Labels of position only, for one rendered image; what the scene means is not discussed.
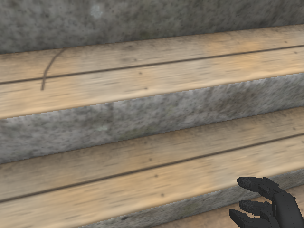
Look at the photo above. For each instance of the right robot hand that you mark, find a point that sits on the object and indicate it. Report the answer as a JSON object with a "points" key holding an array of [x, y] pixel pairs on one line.
{"points": [[282, 213]]}

